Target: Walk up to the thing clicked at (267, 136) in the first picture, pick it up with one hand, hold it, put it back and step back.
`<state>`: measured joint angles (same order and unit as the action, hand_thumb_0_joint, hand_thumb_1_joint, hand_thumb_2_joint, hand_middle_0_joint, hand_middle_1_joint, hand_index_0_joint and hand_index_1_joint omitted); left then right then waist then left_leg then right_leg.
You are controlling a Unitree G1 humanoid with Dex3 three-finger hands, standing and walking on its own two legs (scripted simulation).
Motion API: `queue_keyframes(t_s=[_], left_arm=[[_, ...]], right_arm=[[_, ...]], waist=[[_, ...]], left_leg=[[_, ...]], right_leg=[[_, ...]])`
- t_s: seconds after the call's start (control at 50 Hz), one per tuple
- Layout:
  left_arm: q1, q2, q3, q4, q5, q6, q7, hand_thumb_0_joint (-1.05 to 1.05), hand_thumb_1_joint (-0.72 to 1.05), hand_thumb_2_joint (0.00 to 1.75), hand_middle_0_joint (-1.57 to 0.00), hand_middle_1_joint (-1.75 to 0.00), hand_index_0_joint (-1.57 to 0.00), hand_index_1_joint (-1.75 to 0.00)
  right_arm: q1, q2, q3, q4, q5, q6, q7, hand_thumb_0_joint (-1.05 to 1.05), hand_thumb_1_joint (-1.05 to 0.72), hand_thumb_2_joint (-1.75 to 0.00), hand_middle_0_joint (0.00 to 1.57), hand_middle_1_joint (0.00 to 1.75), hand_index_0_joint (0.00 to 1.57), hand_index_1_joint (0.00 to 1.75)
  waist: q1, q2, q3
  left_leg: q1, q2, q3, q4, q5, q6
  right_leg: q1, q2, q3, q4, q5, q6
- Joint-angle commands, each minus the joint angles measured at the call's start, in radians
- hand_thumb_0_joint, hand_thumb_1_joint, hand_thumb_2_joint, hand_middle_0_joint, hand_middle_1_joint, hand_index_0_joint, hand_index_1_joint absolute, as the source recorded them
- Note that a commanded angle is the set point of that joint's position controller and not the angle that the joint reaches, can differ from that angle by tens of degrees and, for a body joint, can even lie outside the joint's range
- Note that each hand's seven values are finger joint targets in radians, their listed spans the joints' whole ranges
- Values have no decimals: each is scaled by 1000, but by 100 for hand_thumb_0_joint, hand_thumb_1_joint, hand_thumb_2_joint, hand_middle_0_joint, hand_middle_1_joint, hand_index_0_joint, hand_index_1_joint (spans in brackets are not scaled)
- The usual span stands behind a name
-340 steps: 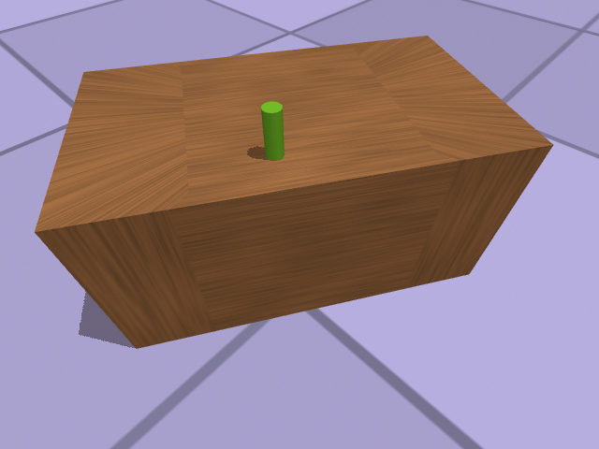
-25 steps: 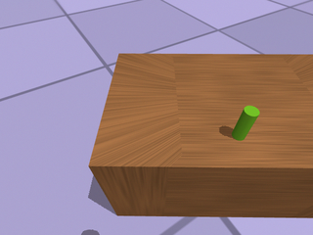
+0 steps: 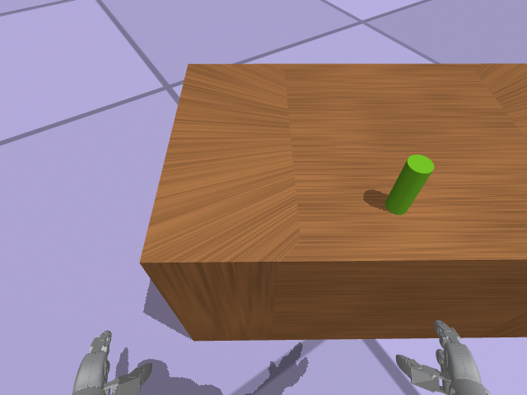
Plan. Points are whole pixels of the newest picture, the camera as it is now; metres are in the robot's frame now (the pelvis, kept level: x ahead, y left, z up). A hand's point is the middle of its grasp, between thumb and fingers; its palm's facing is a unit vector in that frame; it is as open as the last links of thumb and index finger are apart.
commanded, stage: rise first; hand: right
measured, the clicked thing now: (407, 186) +0.51 -0.30 -0.05
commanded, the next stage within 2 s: go down in 1.22 s
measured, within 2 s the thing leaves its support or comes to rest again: neither
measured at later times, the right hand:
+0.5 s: hand (456, 347) +0.20 -0.28 -0.05, palm faces +0.28 +0.89 -0.37, open 17.3 cm
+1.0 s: hand (476, 345) +0.19 -0.28 -0.01, palm faces +0.33 +0.86 -0.38, open 17.5 cm
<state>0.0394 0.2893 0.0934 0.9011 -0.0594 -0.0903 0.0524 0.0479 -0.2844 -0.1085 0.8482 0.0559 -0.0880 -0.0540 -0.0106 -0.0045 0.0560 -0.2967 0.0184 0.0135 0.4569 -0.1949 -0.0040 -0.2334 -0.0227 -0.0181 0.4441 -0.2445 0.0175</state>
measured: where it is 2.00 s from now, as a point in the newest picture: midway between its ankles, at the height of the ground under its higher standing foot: outside the picture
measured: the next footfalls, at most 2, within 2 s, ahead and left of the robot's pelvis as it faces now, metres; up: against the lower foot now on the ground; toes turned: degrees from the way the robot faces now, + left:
none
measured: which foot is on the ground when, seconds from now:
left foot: down 0.00-1.00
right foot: down 0.00-1.00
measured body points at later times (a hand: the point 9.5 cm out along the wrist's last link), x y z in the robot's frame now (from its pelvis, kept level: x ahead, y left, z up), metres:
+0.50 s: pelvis +0.02 -0.01 +0.00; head +0.03 +0.00 +0.45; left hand +0.19 +0.26 -0.09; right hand +0.18 -0.32 -0.03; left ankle +0.03 +0.12 -0.74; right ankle -0.01 -0.13 -0.74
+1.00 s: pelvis +0.02 +0.00 +0.00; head +0.02 +0.01 +0.45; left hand +0.18 +0.26 -0.09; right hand +0.17 -0.32 +0.02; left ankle +0.03 +0.12 -0.74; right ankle -0.01 -0.13 -0.74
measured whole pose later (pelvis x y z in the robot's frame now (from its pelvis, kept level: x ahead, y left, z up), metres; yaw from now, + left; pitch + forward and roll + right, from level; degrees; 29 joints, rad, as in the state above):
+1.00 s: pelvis +0.02 +0.00 +0.00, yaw -1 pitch -2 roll +0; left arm 0.22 0.24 0.13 0.67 -0.03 -0.07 0.06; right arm 0.36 -0.30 -0.22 0.22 0.04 -0.09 -0.06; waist -0.04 -0.03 0.03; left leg -0.15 0.03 0.04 0.40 -0.21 -0.01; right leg -0.10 -0.02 0.00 0.39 -0.25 0.01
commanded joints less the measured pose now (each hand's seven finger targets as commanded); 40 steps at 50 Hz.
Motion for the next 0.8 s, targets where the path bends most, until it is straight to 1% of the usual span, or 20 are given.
queue_keyframes(t_s=[0.0,0.02,0.04,0.1,0.14,0.16,0.22,0.3,0.32,0.36,0.4,0.44,0.46,0.52,0.56,0.62,0.66,0.72,0.76,0.78], left_arm=[[80,153,69,-106,19,-1,25,0,2,12,-3,-4,-5,-3],[87,138,65,-96,17,5,26,0,-4,12,-3,-5,-5,-3],[61,115,50,-138,14,3,26,0,-10,11,-4,-4,-5,-3],[6,149,69,-246,15,-7,35,0,-27,8,-4,-4,-5,-4],[9,116,44,-258,15,-11,38,0,-37,8,-5,-5,-5,-5],[5,137,61,-286,19,-18,42,0,-41,7,-5,-4,-5,-5],[21,134,56,-353,21,-30,46,0,-52,5,-6,-5,-5,-5],[85,118,52,-388,28,-34,50,0,-54,5,-6,-5,-6,-5],[86,112,47,-410,27,-35,49,0,-53,5,-6,-5,-6,-5],[127,115,58,-388,29,-29,51,0,-54,5,-6,-6,-6,-5],[124,76,31,-375,29,-26,43,0,-53,6,-5,-5,-5,-5],[126,95,56,-360,30,-23,41,0,-54,6,-5,-5,-5,-5],[135,115,74,-366,30,-22,39,0,-54,5,-5,-5,-5,-5],[105,76,39,-347,30,-20,27,0,-54,5,-5,-5,-5,-5],[80,96,54,-386,33,-24,29,0,-54,5,-5,-5,-5,-5],[80,91,48,-388,34,-23,31,0,-54,6,-5,-6,-5,-6],[87,147,95,-400,36,-23,38,0,-55,6,-5,-6,-5,-6],[119,93,70,-361,36,-20,31,0,-55,7,-5,-5,-5,-6],[94,107,74,-393,35,-24,30,0,-55,7,-5,-5,-5,-6],[109,122,89,-416,36,-25,31,0,-55,7,-5,-5,-5,-6]], right_arm=[[77,-240,-104,-196,-7,-16,-22,0,11,-13,5,5,6,5],[96,-228,-101,-217,-6,-7,-20,0,18,-12,5,5,5,5],[94,-175,-66,-247,0,-3,-16,0,22,-11,5,6,5,6],[63,-209,-92,-356,-1,-6,-23,0,36,-9,4,6,5,6],[54,-183,-68,-399,-2,-12,-24,0,45,-7,4,6,5,6],[32,-202,-81,-446,-5,-17,-28,0,45,-7,4,6,5,6],[77,-224,-114,-478,-13,-26,-36,0,53,-5,4,6,5,6],[118,-213,-122,-540,-16,-33,-39,0,55,-5,4,6,5,6],[143,-236,-155,-550,-18,-32,-42,0,57,-5,4,6,5,6],[168,-234,-159,-573,-16,-32,-42,0,56,-5,4,6,5,6],[196,-215,-152,-604,-15,-30,-37,0,57,-5,4,6,5,6],[215,-221,-166,-621,-14,-26,-37,0,58,-5,4,6,5,6],[211,-215,-165,-629,-12,-23,-34,0,59,-4,4,6,5,6],[199,-210,-161,-688,-11,-26,-28,0,61,-4,4,6,5,6],[207,-206,-163,-704,-12,-31,-29,0,59,-4,4,6,5,6],[219,-215,-183,-727,-14,-38,-31,0,58,-5,4,6,5,6],[220,-221,-184,-740,-10,-40,-30,0,57,-5,4,6,5,6],[258,-216,-197,-748,-15,-42,-28,0,58,-5,4,6,5,6],[241,-232,-206,-771,-10,-47,-27,0,57,-5,4,6,5,6],[237,-224,-202,-770,-11,-46,-25,0,56,-5,4,6,5,6]], waist=[[6,-25,-268],[3,-41,-231],[11,-26,-214],[5,-14,-181],[1,-11,-141],[7,-15,-154],[-6,10,-179],[3,4,-192],[-17,1,-202],[-9,-15,-175],[-22,-42,-163],[-24,-49,-148],[-9,-40,-149],[-24,-62,-141],[-11,-35,-153],[-25,-25,-156],[-12,-10,-164],[-29,-40,-140],[-30,-18,-143],[-8,0,-142]], left_leg=[[179,-15,30,-51,228,4],[160,-13,32,-55,209,3],[144,-15,35,-60,190,2],[125,-19,43,-81,125,7],[113,-18,45,-88,97,9],[120,-19,47,-87,93,11],[148,-13,44,-83,121,9],[173,-10,44,-77,166,6],[192,-9,45,-74,181,7],[180,-9,47,-76,188,5],[190,-7,48,-77,203,6],[188,-10,52,-76,214,9],[182,-11,52,-76,225,8],[196,-15,55,-74,233,12],[207,-14,54,-78,234,10],[220,-12,55,-78,245,8],[217,-12,53,-78,248,7],[218,-11,58,-81,237,11],[221,-9,53,-89,228,8],[213,-10,57,-92,217,6]], right_leg=[[46,28,-22,-52,253,-23],[24,31,-24,-56,231,-25],[19,28,-24,-61,213,-26],[11,17,-15,-85,162,-23],[11,16,-12,-92,137,-24],[23,12,-5,-94,139,-23],[48,18,-6,-86,170,-27],[87,22,-7,-82,218,-28],[85,23,-5,-79,236,-26],[93,27,-10,-84,243,-25],[88,28,-11,-87,258,-23],[82,23,-7,-87,281,-19],[90,21,-10,-88,288,-20],[79,14,-5,-92,308,-15],[97,13,-4,-91,309,-18],[107,16,-4,-90,323,-18],[124,16,-5,-88,320,-20],[115,18,-5,-96,320,-17],[107,21,-9,-93,299,-22],[110,20,-8,-99,281,-25]])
